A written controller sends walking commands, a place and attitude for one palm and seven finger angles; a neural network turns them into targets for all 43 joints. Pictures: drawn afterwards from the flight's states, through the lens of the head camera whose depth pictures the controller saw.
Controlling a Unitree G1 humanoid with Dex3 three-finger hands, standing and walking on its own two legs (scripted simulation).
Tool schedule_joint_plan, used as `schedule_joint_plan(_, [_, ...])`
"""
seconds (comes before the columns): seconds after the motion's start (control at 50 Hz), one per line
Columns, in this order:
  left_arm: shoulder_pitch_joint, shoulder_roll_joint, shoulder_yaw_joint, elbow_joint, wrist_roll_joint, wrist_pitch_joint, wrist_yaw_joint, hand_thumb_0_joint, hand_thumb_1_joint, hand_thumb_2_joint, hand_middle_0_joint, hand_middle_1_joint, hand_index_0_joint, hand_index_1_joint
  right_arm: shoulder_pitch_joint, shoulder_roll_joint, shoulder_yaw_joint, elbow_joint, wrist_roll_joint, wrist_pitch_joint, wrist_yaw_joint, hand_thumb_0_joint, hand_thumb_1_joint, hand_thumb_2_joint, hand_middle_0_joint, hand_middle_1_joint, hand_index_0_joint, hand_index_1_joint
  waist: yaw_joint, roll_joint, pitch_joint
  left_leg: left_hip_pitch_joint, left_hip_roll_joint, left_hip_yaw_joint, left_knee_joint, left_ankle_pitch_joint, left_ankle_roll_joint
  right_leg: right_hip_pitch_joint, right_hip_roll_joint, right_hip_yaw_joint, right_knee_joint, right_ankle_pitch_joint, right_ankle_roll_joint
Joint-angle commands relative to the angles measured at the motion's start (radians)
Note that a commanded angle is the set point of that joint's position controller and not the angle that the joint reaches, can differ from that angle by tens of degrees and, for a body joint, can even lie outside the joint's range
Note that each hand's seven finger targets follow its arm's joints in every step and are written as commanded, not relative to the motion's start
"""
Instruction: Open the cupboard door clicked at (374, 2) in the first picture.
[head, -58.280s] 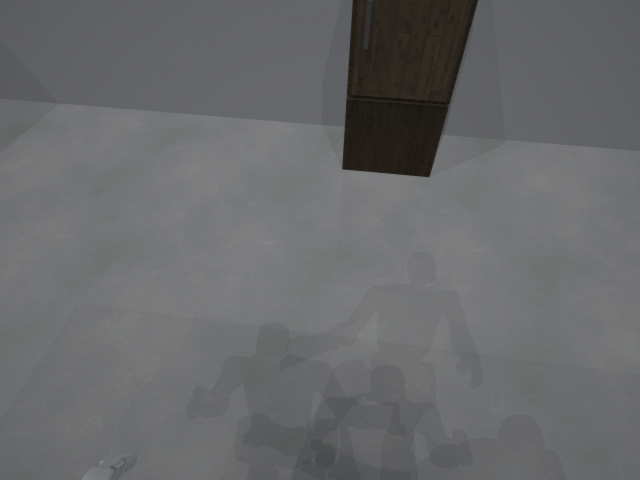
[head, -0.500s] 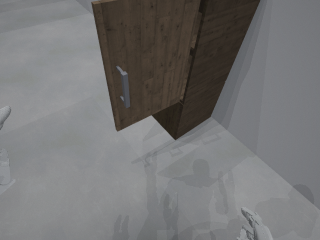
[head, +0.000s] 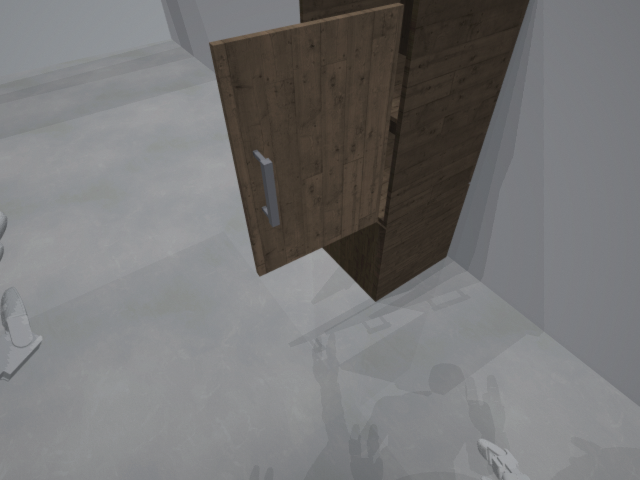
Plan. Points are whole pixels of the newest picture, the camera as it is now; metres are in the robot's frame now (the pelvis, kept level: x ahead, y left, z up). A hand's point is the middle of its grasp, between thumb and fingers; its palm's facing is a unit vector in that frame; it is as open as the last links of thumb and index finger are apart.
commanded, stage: stop stepping back and stand still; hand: left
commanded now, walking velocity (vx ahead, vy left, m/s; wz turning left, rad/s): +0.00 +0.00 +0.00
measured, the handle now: (266, 189) +0.69 +0.15 -0.04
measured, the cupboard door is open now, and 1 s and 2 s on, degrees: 87 87 87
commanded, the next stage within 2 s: let the arm hang, fingers relaxed in 0.14 s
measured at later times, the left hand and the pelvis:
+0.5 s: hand out of the picture +0.11 +0.20 -0.13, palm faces -0.05 -0.97 -0.23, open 7.4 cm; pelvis +0.01 +0.02 +0.00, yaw +1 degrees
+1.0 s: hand out of the picture +0.03 +0.27 -0.14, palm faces +0.00 -0.95 -0.31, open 7.4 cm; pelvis +0.00 +0.04 +0.02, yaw +0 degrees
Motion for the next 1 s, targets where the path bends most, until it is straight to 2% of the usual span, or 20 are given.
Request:
schedule_joint_plan(0.0, [-0.097,0.163,0.077,-0.150,-0.013,-0.060,0.014,0.000,0.900,0.900,-0.200,-0.300,-0.200,-0.300,-0.107,-0.124,-0.041,-0.154,0.005,-0.054,0.001,0.000,-0.900,-0.900,0.200,0.300,0.200,0.300,-0.008,-0.046,0.000,-0.155,0.014,-0.021,0.135,0.045,-0.008,0.117,-0.337,0.409,-0.315,0.266,-0.040])
schedule_joint_plan(0.04, [-0.059,0.165,0.083,-0.169,-0.013,-0.074,0.021,0.000,0.900,0.900,-0.200,-0.300,-0.200,-0.300,-0.122,-0.106,-0.029,-0.165,0.001,-0.052,-0.009,0.000,-0.900,-0.900,0.200,0.300,0.200,0.300,0.000,-0.100,-0.028,-0.068,0.005,0.017,-0.022,0.071,0.002,0.123,-0.284,0.267,-0.277,0.386,-0.032])
schedule_joint_plan(0.08, [-0.067,0.175,0.092,-0.212,-0.013,-0.072,0.030,0.000,0.900,0.900,-0.200,-0.300,-0.200,-0.300,-0.138,-0.107,-0.028,-0.180,-0.003,-0.057,-0.016,0.000,-0.900,-0.900,0.200,0.300,0.200,0.300,0.015,-0.145,-0.058,0.011,-0.016,0.051,-0.178,0.091,0.014,0.148,-0.257,0.243,-0.280,0.324,-0.020])
schedule_joint_plan(0.14, [-0.054,0.186,0.106,-0.293,-0.021,-0.069,0.039,0.000,0.900,0.900,-0.200,-0.300,-0.200,-0.300,-0.120,-0.114,-0.033,-0.190,-0.007,-0.069,-0.020,0.000,-0.900,-0.900,0.200,0.300,0.200,0.300,0.011,-0.054,-0.073,0.174,-0.025,0.057,-0.399,0.203,0.021,0.112,-0.231,0.237,-0.280,0.176,0.021])
schedule_joint_plan(0.16, [-0.044,0.191,0.114,-0.318,-0.022,-0.072,0.040,0.000,0.900,0.900,-0.200,-0.300,-0.200,-0.300,-0.117,-0.123,-0.038,-0.195,-0.008,-0.069,-0.021,0.000,-0.900,-0.900,0.200,0.300,0.200,0.300,0.010,0.014,-0.069,0.220,0.004,0.023,-0.455,0.224,0.030,0.094,-0.210,0.234,-0.252,0.148,0.044])
schedule_joint_plan(0.2, [-0.006,0.199,0.131,-0.333,-0.023,-0.070,0.040,0.000,0.900,0.900,-0.200,-0.300,-0.200,-0.300,-0.126,-0.148,-0.051,-0.206,0.000,-0.063,-0.022,0.000,-0.900,-0.900,0.200,0.300,0.200,0.300,0.023,0.120,-0.074,0.258,0.128,-0.112,-0.483,0.314,0.066,0.056,-0.138,0.190,-0.178,0.126,0.094])
schedule_joint_plan(0.22, [-0.044,-0.043,-0.335,0.505,0.052,0.102,-0.125,0.000,0.900,0.900,-0.200,-0.300,-0.200,-0.300,-0.133,-0.339,-0.089,0.017,-0.008,-0.073,0.076,0.000,-0.900,-0.900,0.200,0.300,0.200,0.300,-0.047,0.138,0.023,0.107,0.164,-0.148,-0.322,0.566,0.097,-0.064,-0.165,0.079,0.015,0.325,0.100])
schedule_joint_plan(0.24, [-0.012,-0.090,-0.319,0.524,0.029,0.193,-0.144,0.000,0.900,0.900,-0.200,-0.300,-0.200,-0.300,-0.082,-0.251,-0.082,-0.021,-0.001,0.001,0.067,0.000,-0.900,-0.900,0.200,0.300,0.200,0.300,-0.007,0.089,-0.054,0.104,0.163,-0.123,-0.324,0.619,0.101,0.014,-0.134,0.133,0.009,0.268,0.098])
schedule_joint_plan(0.26, [-0.012,-0.095,-0.311,0.525,0.031,0.215,-0.150,0.000,0.900,0.900,-0.200,-0.300,-0.200,-0.300,-0.073,-0.215,-0.064,-0.022,-0.001,0.017,0.063,0.000,-0.900,-0.900,0.200,0.300,0.200,0.300,-0.006,0.164,-0.059,0.082,0.158,-0.111,-0.356,0.618,0.098,0.026,-0.120,0.096,0.040,0.191,0.097])
schedule_joint_plan(0.28, [-0.071,-0.106,-0.323,0.548,0.029,0.216,-0.148,0.000,0.900,0.900,-0.200,-0.300,-0.200,-0.300,-0.077,-0.209,-0.056,-0.014,-0.008,0.029,0.065,0.000,-0.900,-0.900,0.200,0.300,0.200,0.300,0.001,0.130,-0.074,0.040,0.178,-0.158,-0.381,0.575,0.110,0.016,-0.099,0.068,0.083,0.050,0.092])
schedule_joint_plan(0.3, [-0.134,-0.081,-0.325,0.590,0.030,0.209,-0.149,0.000,0.900,0.900,-0.200,-0.300,-0.200,-0.300,-0.091,-0.217,-0.052,-0.020,-0.015,0.037,0.065,0.000,-0.900,-0.900,0.200,0.300,0.200,0.300,0.005,0.048,-0.070,0.027,0.185,-0.185,-0.392,0.608,0.120,0.031,-0.088,0.078,0.081,0.015,0.092])
schedule_joint_plan(0.34, [-0.159,-0.043,-0.331,0.701,0.027,0.201,-0.150,0.000,0.900,0.900,-0.200,-0.300,-0.200,-0.300,-0.114,-0.224,-0.039,-0.017,-0.018,0.046,0.060,0.000,-0.900,-0.900,0.200,0.300,0.200,0.300,0.028,-0.132,-0.087,0.005,0.148,-0.164,-0.364,0.531,0.096,0.138,-0.119,0.106,-0.034,0.199,0.082])
schedule_joint_plan(0.38, [-0.217,0.012,-0.335,0.832,0.031,0.188,-0.148,0.000,0.900,0.900,-0.200,-0.300,-0.200,-0.300,-0.103,-0.209,-0.042,0.016,-0.015,0.062,0.056,0.000,-0.900,-0.900,0.200,0.300,0.200,0.300,0.006,-0.289,-0.102,0.077,0.028,-0.059,-0.285,0.313,0.032,0.136,-0.234,0.235,-0.146,0.465,0.033])
schedule_joint_plan(0.4, [-0.255,0.033,-0.340,0.893,0.028,0.187,-0.145,0.000,0.900,0.900,-0.200,-0.300,-0.200,-0.300,-0.097,-0.220,-0.046,0.035,-0.017,0.078,0.058,0.000,-0.900,-0.900,0.200,0.300,0.200,0.300,-0.006,-0.279,-0.070,0.086,-0.002,-0.050,-0.281,0.227,0.021,0.125,-0.262,0.253,-0.165,0.522,0.001])
schedule_joint_plan(0.42, [-0.276,0.035,-0.346,0.951,0.022,0.188,-0.142,0.000,0.900,0.900,-0.200,-0.300,-0.200,-0.300,-0.102,-0.219,-0.046,0.062,-0.020,0.089,0.058,0.000,-0.900,-0.900,0.200,0.300,0.200,0.300,-0.009,-0.213,-0.054,0.103,-0.003,-0.050,-0.297,0.200,0.020,0.126,-0.266,0.257,-0.166,0.543,-0.012])
schedule_joint_plan(0.48, [-0.315,0.008,-0.373,1.086,0.010,0.195,-0.135,0.000,0.900,0.900,-0.200,-0.300,-0.200,-0.300,-0.109,-0.185,-0.028,0.132,-0.022,0.102,0.060,0.000,-0.900,-0.900,0.200,0.300,0.200,0.300,-0.014,0.019,-0.019,0.195,0.035,-0.072,-0.404,0.330,0.023,0.071,-0.193,0.201,-0.182,0.315,0.030])
schedule_joint_plan(0.52, [-0.301,-0.020,-0.385,1.171,0.007,0.199,-0.132,0.000,0.900,0.900,-0.200,-0.300,-0.200,-0.300,-0.117,-0.171,-0.019,0.176,-0.020,0.104,0.057,0.000,-0.900,-0.900,0.200,0.300,0.200,0.300,0.000,0.110,0.000,0.176,0.066,-0.101,-0.451,0.336,0.034,0.097,-0.159,0.176,-0.203,0.206,0.051])
schedule_joint_plan(0.56, [-0.270,-0.050,-0.382,1.246,0.008,0.200,-0.131,0.000,0.900,0.900,-0.200,-0.300,-0.200,-0.300,-0.111,-0.154,-0.018,0.216,-0.022,0.107,0.051,0.000,-0.900,-0.900,0.200,0.300,0.200,0.300,0.007,0.153,0.008,0.159,0.067,-0.105,-0.483,0.254,0.035,0.123,-0.152,0.173,-0.244,0.139,0.047])
schedule_joint_plan(0.78, [-0.313,-0.028,-0.391,1.453,0.004,0.194,-0.130,0.000,0.900,0.900,-0.200,-0.300,-0.200,-0.300,-0.049,-0.187,-0.032,0.363,-0.015,0.105,0.043,0.000,-0.900,-0.900,0.200,0.300,0.200,0.300,0.000,-0.018,0.052,0.194,0.080,-0.116,-0.557,0.191,0.038,0.121,-0.158,0.157,-0.318,0.065,0.040])
schedule_joint_plan(0.98, [-0.347,0.000,-0.388,1.495,0.005,0.192,-0.128,0.000,0.900,0.900,-0.200,-0.300,-0.200,-0.300,-0.072,-0.210,-0.032,0.412,-0.017,0.096,0.044,0.000,-0.900,-0.900,0.200,0.300,0.200,0.300,0.006,-0.016,0.070,0.206,0.090,-0.123,-0.594,0.231,0.038,0.127,-0.164,0.152,-0.310,0.100,0.047])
